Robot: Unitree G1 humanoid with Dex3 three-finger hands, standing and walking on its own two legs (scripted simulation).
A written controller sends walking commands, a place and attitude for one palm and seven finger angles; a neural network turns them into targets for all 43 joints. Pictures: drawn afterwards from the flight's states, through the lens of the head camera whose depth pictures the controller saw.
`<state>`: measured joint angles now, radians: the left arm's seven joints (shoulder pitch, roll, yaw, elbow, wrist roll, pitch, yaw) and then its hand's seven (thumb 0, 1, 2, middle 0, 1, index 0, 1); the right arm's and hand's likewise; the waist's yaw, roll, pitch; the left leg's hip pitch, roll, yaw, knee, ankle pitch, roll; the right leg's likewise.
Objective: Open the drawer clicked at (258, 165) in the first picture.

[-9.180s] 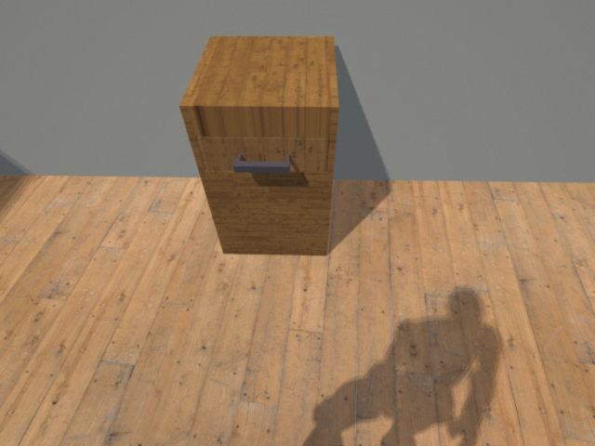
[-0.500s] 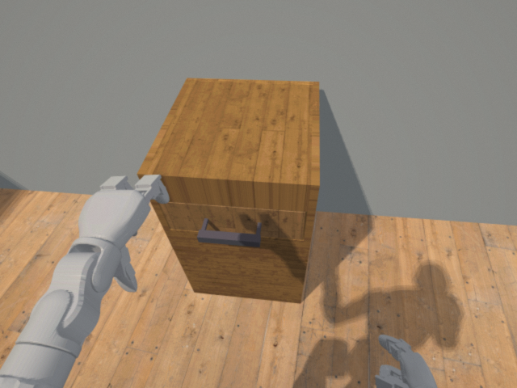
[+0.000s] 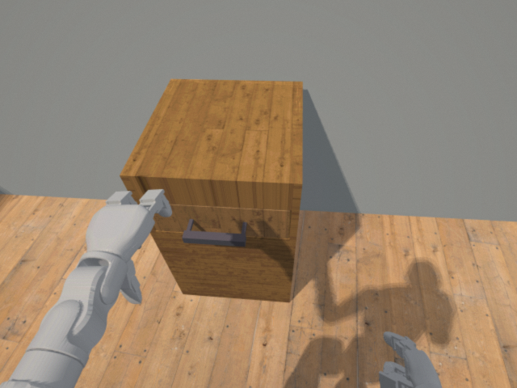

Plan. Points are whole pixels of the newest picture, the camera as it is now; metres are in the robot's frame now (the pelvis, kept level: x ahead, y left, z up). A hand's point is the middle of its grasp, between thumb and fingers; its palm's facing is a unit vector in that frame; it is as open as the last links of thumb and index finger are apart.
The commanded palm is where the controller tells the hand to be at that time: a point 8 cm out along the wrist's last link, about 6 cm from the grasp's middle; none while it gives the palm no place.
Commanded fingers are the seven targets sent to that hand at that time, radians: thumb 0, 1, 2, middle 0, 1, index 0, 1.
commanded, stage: move the hooked fingers above the handle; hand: left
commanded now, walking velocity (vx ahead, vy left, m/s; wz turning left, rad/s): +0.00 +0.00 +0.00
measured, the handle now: (216, 231) +0.52 +0.19 -0.23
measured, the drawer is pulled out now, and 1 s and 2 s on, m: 0.00 0.00 0.00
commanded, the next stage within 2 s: none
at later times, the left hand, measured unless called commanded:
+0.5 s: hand (176, 245) +0.36 +0.20 -0.03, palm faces -0.04 -0.10 -0.99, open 13.9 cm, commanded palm +0.34 +0.22 +0.02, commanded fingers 0.00 -0.50 0.30 -0.30 -1.20 -0.30 -1.20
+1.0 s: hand (209, 234) +0.43 +0.17 -0.10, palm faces +0.01 -0.05 -1.00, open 13.9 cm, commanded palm +0.41 +0.19 -0.06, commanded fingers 0.00 -0.50 0.30 -0.30 -1.20 -0.30 -1.20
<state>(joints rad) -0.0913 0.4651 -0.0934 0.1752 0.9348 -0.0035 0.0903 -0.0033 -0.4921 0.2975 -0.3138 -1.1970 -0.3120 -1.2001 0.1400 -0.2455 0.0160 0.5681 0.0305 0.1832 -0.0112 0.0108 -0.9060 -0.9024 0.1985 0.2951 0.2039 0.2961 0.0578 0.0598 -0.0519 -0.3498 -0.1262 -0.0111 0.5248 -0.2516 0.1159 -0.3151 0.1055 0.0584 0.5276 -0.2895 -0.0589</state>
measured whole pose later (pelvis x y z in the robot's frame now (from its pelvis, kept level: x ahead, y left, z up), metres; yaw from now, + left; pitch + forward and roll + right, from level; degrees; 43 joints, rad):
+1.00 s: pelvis -0.01 -0.01 -0.07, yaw -1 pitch +25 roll -2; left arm -0.63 0.34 -0.06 1.00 1.17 -0.07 0.57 0.00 -0.49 0.30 -0.32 -1.20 -0.32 -1.20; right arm 0.25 -0.24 -0.03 0.65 -0.04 0.16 -0.01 0.01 -0.91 -0.90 0.20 0.30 0.21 0.30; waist -0.09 0.05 -0.22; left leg -1.02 -0.10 0.01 1.05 -0.45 0.10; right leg -0.97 0.15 0.00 1.02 -0.47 -0.08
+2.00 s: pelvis -0.02 -0.01 -0.13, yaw -3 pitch +33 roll -5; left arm -0.81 0.38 0.01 1.09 1.20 -0.08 0.62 0.00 -0.49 0.30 -0.37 -1.26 -0.31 -1.20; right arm 0.28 -0.28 -0.02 0.63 -0.06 0.13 0.00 0.00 -0.91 -0.90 0.20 0.30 0.20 0.30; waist -0.17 0.07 -0.24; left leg -1.37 -0.07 0.01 1.34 -0.54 0.11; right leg -1.31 0.17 -0.05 1.28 -0.55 -0.08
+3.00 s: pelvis -0.03 +0.00 -0.13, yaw -3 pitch +33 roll -6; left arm -0.86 0.35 -0.05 1.13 1.18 -0.08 0.58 0.00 -0.49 0.30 -0.38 -1.25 -0.31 -1.20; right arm 0.30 -0.28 -0.01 0.64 -0.06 0.12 -0.01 0.00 -0.90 -0.90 0.20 0.30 0.21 0.30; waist -0.18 0.08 -0.26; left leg -1.38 -0.08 -0.01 1.35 -0.53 0.11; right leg -1.30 0.16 -0.08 1.27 -0.54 -0.07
